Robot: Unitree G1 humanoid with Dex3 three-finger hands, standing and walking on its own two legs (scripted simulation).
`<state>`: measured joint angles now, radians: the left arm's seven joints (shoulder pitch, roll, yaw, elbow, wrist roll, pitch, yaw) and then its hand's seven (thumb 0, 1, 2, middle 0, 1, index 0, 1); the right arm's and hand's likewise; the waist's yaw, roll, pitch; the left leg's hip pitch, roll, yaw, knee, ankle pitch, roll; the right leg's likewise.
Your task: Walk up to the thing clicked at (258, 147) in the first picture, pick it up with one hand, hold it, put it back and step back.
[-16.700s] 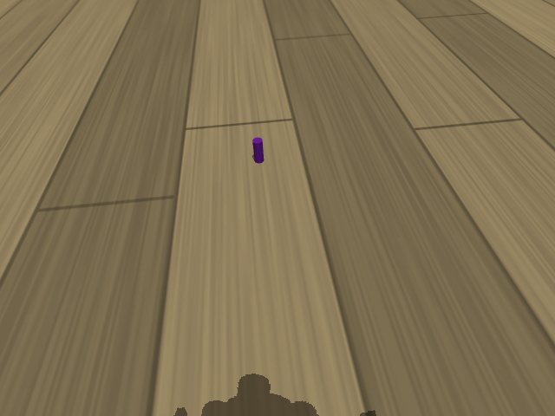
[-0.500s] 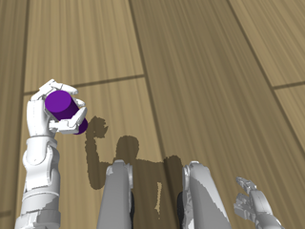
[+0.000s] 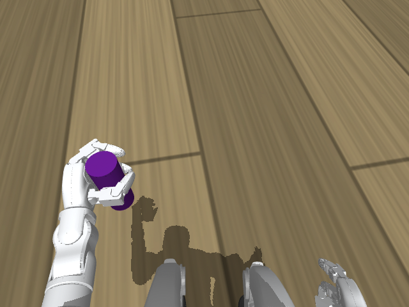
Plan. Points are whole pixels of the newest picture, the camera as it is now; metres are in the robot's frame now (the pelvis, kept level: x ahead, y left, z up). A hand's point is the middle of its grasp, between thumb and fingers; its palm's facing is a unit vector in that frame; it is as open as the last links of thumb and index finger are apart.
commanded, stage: lift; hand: left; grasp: from the side
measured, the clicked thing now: (112, 183) +0.35 +0.20 +0.01
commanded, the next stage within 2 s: hold in 0.84 s
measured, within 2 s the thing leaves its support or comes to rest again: neither
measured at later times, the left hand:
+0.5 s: hand (111, 157) +0.36 +0.18 +0.10, palm faces +0.14 -0.99 -0.01, open 7.4 cm
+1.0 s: hand (110, 144) +0.37 +0.17 +0.13, palm faces +0.14 -0.99 -0.01, open 7.4 cm
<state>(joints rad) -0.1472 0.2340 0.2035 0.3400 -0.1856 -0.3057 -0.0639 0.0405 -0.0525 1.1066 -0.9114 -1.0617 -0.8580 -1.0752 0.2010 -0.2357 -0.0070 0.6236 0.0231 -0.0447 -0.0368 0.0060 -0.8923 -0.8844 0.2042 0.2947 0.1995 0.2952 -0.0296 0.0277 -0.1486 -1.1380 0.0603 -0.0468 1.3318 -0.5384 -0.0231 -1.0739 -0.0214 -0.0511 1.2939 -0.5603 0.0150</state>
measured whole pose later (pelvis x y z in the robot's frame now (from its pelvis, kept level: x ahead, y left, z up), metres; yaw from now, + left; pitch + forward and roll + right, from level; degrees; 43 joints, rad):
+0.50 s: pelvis +0.02 +0.00 +0.06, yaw +0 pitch +13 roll -2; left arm -0.13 0.19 0.16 0.39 -0.17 -0.35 -0.04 0.04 -0.05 1.11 -0.91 -1.06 -0.86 -1.08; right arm 0.22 -0.22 0.00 0.65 0.00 -0.04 -0.03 0.01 -0.90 -0.89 0.20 0.29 0.20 0.30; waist -0.02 0.02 -0.09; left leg -0.82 0.06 -0.02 1.05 -0.46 -0.03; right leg -0.77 -0.02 -0.04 1.02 -0.48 0.01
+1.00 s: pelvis +0.03 +0.00 +0.08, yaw +0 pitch +10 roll -1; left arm -0.13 0.18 0.16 0.40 -0.16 -0.36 -0.03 0.04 -0.05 1.11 -0.91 -1.06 -0.86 -1.08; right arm 0.23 -0.22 -0.02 0.67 -0.01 -0.01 -0.02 0.01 -0.91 -0.89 0.20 0.29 0.20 0.30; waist -0.02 0.02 -0.06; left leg -0.67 0.06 -0.01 0.93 -0.43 -0.03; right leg -0.62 -0.02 -0.03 0.90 -0.44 0.02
